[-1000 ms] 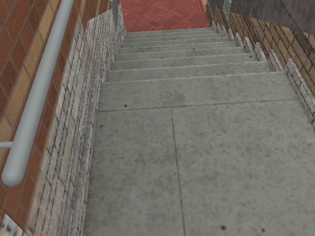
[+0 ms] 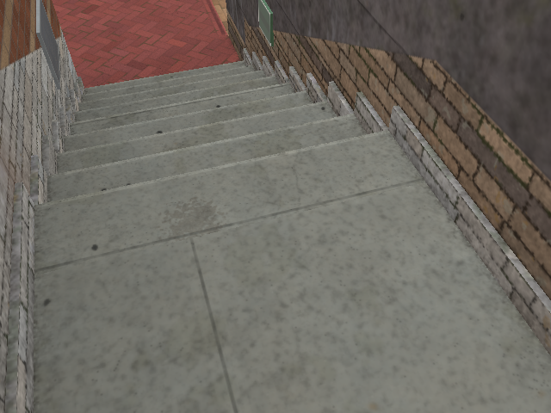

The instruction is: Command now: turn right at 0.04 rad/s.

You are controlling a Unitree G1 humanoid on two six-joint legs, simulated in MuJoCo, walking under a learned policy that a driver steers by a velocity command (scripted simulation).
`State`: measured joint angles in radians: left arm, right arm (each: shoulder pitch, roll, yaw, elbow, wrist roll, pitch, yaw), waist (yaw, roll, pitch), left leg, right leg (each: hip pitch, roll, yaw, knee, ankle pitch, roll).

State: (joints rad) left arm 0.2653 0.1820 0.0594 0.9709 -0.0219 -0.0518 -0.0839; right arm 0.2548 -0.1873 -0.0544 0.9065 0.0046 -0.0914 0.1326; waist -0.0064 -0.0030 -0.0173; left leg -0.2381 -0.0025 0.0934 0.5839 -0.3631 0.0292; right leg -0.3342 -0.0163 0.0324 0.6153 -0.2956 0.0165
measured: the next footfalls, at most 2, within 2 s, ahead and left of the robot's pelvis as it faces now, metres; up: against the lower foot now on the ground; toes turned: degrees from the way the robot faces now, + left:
left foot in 1.32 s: +0.48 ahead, +0.14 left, -0.15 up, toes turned +2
right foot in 1.74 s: +0.70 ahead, -0.11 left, -0.15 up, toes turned -3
